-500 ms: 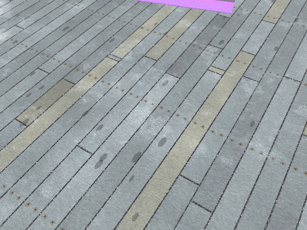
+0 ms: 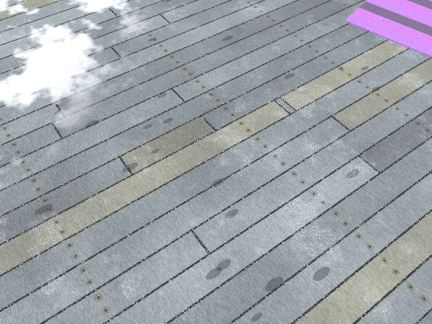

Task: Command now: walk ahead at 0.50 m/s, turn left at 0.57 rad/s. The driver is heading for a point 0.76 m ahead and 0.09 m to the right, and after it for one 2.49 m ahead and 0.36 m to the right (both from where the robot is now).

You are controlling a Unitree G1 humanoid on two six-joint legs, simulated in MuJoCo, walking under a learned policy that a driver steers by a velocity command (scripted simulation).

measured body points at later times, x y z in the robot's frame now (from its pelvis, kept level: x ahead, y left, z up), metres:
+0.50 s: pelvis +0.29 -0.04 -0.01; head +0.32 -0.04 +0.44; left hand +0.45 +0.22 -0.11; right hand +0.28 -0.30 -0.15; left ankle +0.08 +0.04 -0.67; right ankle +0.38 -0.10 -0.73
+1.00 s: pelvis +0.57 -0.04 +0.00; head +0.61 -0.04 +0.45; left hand +0.62 +0.25 -0.13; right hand +0.73 -0.32 -0.08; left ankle +0.71 +0.03 -0.73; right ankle +0.39 -0.10 -0.71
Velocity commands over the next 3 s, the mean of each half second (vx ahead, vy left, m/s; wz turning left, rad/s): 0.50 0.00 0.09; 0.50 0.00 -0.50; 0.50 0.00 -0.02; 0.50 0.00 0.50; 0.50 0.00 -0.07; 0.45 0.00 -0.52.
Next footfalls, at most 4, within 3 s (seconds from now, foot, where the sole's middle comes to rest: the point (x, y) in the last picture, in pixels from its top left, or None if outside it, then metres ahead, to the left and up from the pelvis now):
0.46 right None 0.42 -0.10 -0.76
0.98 left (221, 233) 0.74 0.02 -0.76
1.44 right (300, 204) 0.87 -0.26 -0.76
1.96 left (250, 138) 1.17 -0.09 -0.76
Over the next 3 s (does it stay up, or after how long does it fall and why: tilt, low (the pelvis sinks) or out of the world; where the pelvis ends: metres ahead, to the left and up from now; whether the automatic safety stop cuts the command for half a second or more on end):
stays up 1.59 -0.18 0.00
